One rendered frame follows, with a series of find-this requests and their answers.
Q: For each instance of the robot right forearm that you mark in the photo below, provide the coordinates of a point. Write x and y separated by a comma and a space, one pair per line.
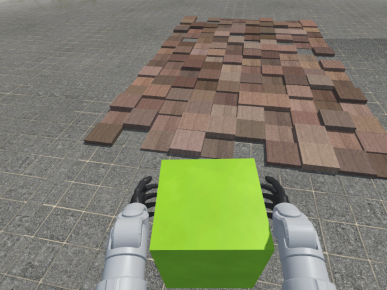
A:
300, 252

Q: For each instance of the robot left forearm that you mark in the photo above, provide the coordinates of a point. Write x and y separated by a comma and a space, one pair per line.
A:
126, 251

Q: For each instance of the robot left hand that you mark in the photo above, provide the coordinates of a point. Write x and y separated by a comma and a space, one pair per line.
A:
140, 196

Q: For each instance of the robot right hand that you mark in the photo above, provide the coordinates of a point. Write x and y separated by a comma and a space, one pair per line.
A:
278, 194

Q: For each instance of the carton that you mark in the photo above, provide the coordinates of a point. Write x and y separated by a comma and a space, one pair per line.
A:
210, 227

